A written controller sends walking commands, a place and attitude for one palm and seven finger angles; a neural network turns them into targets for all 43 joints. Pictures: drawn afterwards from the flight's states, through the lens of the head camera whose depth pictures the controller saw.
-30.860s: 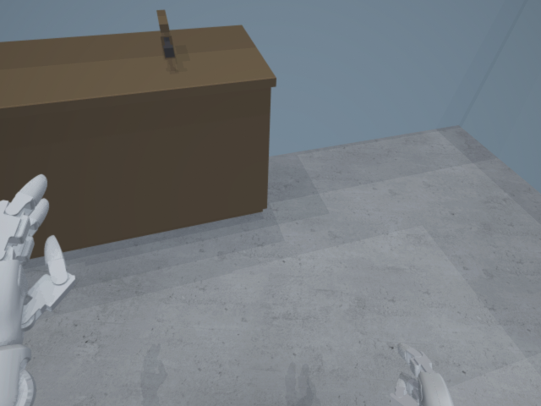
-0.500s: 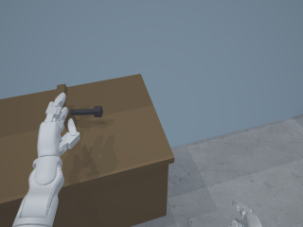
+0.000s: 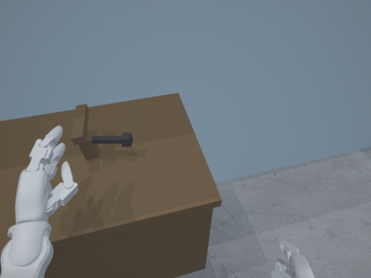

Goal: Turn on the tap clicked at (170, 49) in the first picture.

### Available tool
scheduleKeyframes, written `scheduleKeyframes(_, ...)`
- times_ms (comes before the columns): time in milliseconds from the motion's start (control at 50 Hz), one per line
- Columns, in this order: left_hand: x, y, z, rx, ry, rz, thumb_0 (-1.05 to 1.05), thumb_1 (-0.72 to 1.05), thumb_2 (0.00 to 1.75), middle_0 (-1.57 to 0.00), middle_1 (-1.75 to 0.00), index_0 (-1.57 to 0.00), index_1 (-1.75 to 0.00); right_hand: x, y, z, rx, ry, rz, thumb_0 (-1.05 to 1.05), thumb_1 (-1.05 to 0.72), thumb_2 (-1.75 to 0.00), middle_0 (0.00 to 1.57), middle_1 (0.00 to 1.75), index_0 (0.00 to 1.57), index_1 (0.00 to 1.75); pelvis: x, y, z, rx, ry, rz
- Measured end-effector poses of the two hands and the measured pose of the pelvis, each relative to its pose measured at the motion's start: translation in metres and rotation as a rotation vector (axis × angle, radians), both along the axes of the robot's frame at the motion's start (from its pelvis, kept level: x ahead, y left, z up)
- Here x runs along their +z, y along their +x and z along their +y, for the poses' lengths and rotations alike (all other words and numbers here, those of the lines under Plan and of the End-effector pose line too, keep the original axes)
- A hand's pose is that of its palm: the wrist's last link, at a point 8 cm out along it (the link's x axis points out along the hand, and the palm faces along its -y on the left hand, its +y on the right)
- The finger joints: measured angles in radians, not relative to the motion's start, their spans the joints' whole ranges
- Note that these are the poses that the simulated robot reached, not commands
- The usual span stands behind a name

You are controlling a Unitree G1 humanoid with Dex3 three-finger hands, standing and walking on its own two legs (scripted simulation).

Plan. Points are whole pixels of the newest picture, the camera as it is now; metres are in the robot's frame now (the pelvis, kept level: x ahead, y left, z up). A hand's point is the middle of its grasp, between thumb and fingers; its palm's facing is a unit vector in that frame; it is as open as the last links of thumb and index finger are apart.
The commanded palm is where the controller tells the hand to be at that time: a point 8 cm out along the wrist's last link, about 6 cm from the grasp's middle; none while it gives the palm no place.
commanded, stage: draw the hand back beside the body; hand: left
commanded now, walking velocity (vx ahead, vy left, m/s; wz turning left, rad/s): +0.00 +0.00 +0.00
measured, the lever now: (126, 139) +0.44 +0.22 +0.04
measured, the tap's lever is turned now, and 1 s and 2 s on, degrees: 75 75 75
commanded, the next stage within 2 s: step back with the hand held close in 0.50 s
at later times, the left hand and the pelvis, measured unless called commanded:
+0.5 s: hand (56, 202) +0.19 +0.24 +0.15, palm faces +0.42 -0.84 -0.34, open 7.4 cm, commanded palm +0.15 +0.28 +0.17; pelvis +0.00 -0.01 +0.00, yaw +1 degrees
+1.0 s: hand (48, 219) +0.17 +0.24 +0.14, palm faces +0.30 -0.84 -0.46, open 7.4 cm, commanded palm +0.12 +0.29 +0.17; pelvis -0.04 +0.01 -0.01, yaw +0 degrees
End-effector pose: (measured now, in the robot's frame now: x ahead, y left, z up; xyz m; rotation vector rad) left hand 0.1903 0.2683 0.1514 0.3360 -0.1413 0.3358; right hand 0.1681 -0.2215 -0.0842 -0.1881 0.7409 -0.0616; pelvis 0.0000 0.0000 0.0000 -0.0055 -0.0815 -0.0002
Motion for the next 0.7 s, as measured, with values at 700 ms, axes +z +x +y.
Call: scheduleKeyframes(700, 0.029, -0.037, 0.007, 0.058, 0.124, -0.067, 0.01, 0.89, 0.9, -0.21, -0.3, -0.21, -0.3, -0.002, 0.003, -0.006, 0.013, -0.002, -0.036, 0.02, -0.9, -0.9, 0.2, 0.3, 0.2, 0.3, -0.003, -0.008, -0.009, 0.017, -0.01, 0.011)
